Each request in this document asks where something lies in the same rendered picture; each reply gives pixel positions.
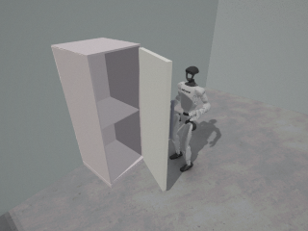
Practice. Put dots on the right robot shin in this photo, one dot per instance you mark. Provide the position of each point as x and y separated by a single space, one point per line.
176 146

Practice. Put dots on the left robot foot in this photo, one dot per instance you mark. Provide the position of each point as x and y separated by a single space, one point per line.
186 167

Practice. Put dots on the robot left hand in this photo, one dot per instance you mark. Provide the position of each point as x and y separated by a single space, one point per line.
196 114

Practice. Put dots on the right robot upper arm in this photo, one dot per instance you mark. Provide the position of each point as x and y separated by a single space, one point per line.
178 97

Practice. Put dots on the left robot upper arm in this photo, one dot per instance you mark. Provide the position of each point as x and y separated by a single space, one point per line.
202 94

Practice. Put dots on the robot left forearm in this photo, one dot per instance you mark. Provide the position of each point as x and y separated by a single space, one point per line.
205 109

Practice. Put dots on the fridge door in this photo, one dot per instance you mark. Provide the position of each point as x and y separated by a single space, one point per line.
155 85

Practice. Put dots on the handle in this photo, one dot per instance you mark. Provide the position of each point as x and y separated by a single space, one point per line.
171 119

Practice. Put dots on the robot right forearm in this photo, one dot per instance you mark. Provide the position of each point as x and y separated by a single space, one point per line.
175 103

